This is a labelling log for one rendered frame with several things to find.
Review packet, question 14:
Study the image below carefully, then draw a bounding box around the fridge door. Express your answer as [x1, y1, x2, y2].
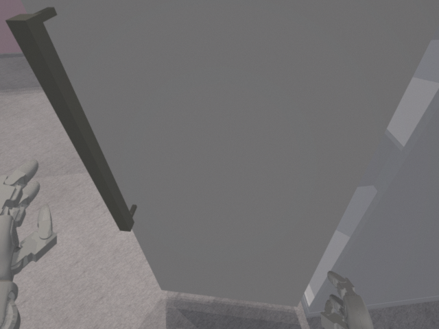
[21, 0, 439, 307]

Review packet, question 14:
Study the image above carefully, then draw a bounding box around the left robot hand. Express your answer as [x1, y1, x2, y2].
[0, 159, 57, 281]

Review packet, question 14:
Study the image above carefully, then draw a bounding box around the handle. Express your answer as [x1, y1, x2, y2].
[5, 7, 137, 232]

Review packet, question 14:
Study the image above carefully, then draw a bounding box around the right robot hand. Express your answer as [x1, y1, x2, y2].
[320, 271, 374, 329]

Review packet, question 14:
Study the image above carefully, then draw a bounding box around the left robot forearm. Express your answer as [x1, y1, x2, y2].
[0, 280, 21, 329]

